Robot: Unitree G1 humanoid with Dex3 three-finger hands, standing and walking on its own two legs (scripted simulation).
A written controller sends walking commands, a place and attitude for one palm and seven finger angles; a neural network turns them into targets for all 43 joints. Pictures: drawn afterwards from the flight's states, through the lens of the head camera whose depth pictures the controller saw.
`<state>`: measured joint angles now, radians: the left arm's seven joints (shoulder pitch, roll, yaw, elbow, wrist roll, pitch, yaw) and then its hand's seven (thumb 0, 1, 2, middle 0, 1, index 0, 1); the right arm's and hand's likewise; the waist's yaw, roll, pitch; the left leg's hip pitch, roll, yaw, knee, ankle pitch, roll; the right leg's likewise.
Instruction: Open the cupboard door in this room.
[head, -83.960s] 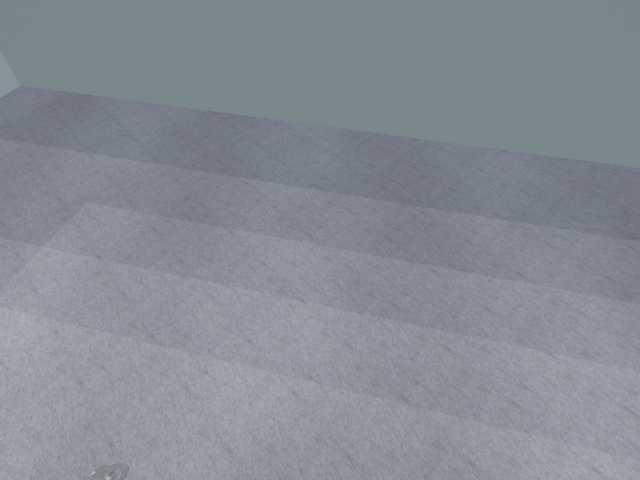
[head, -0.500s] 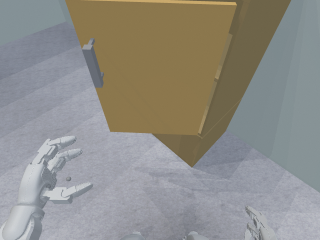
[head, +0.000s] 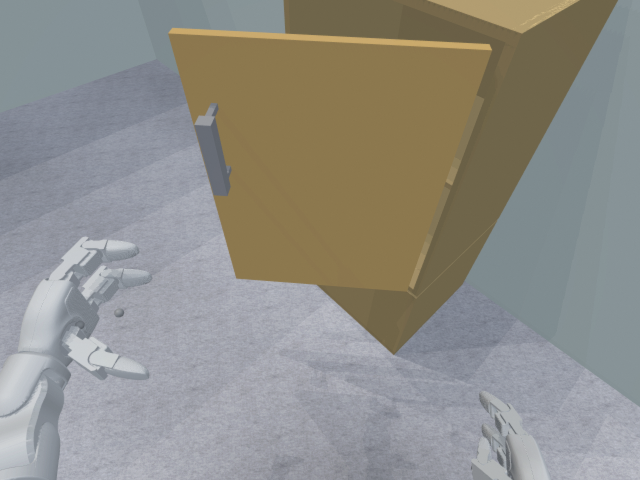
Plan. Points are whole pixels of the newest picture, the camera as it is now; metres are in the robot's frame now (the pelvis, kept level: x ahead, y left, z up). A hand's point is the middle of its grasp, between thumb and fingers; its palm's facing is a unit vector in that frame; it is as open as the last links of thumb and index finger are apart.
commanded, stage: raise the hand with hooked fingers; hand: left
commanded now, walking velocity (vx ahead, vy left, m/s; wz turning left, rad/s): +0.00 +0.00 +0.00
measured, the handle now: (217, 150) +0.58 +0.22 +0.08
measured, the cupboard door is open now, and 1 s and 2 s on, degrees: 42 42 42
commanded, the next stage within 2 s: move the hooked fingers beside the handle in 0.68 s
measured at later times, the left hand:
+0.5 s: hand (117, 287) +0.30 +0.26 +0.10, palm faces +0.04 -1.00 -0.03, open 14.0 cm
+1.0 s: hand (126, 272) +0.32 +0.26 +0.10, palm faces +0.04 -1.00 -0.02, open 14.0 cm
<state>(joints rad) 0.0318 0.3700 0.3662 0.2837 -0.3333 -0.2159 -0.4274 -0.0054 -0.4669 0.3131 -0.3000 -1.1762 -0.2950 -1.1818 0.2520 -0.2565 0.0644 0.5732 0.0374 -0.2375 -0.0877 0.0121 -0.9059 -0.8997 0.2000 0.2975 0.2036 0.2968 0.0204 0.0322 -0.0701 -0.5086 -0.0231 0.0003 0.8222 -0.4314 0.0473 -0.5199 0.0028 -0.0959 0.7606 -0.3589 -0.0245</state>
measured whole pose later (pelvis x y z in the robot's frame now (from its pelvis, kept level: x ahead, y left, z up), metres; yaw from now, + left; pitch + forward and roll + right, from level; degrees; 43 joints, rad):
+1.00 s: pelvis +0.00 -0.01 +0.01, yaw +0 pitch +6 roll -1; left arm -0.22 0.43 0.43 0.58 -0.31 -0.22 -0.49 -0.01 -0.50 0.30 -0.30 -1.20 -0.30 -1.20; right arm 0.27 -0.28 0.06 0.61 0.04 -0.21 -0.11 0.01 -0.91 -0.90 0.20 0.30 0.20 0.30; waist 0.00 0.02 -0.05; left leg -0.48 -0.02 0.00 0.75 -0.39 0.03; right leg -0.50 0.01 -0.09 0.71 -0.33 -0.04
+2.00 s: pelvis +0.00 +0.01 -0.01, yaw -3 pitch +17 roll -3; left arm -0.80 0.71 0.52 1.19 -0.16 -0.32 -0.53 -0.01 -0.50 0.30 -0.30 -1.20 -0.30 -1.20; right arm 0.39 -0.30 0.06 0.61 0.02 0.01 -0.06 0.01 -0.91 -0.90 0.20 0.30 0.20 0.30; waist -0.13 0.00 -0.08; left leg -0.74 0.00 0.03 0.88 -0.44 0.06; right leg -0.75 0.03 -0.07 0.79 -0.33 -0.02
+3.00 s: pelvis +0.01 +0.01 -0.02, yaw -4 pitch +21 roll -5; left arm -0.90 0.79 0.54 1.23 -0.12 -0.29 -0.52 -0.01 -0.50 0.30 -0.30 -1.20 -0.30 -1.20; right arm 0.41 -0.29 0.06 0.57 0.00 0.11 -0.03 0.00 -0.91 -0.90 0.20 0.30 0.20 0.30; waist -0.17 0.01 -0.10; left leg -0.83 0.02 0.01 0.93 -0.48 0.06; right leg -0.82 0.05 -0.08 0.79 -0.35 -0.01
